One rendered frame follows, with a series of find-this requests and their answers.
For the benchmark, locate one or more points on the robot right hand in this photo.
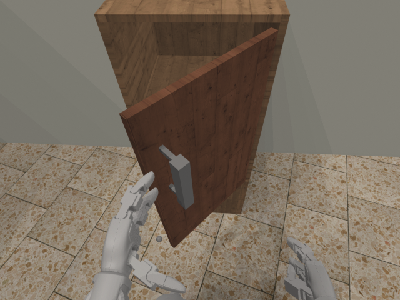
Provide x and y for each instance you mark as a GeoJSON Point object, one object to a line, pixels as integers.
{"type": "Point", "coordinates": [314, 281]}

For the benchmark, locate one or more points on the robot left hand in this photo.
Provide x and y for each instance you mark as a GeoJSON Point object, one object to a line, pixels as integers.
{"type": "Point", "coordinates": [123, 233]}

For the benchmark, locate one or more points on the handle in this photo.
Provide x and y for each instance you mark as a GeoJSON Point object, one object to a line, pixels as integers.
{"type": "Point", "coordinates": [181, 174]}

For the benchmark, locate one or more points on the left robot forearm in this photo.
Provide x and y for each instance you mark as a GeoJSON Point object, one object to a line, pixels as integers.
{"type": "Point", "coordinates": [110, 286]}

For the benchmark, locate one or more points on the cupboard door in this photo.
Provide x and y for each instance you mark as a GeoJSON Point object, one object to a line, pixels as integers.
{"type": "Point", "coordinates": [210, 117]}

